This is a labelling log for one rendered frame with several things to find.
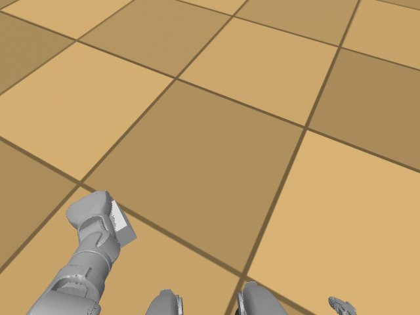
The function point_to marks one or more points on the right robot hand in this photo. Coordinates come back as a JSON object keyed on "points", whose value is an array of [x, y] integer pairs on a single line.
{"points": [[341, 307]]}

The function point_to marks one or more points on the left robot hand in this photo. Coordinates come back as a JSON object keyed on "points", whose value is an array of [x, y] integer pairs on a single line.
{"points": [[96, 202]]}

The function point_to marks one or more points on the cube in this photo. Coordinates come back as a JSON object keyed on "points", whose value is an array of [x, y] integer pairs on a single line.
{"points": [[123, 229]]}

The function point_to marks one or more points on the left robot arm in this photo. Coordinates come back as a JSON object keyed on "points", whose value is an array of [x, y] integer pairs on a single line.
{"points": [[77, 288]]}

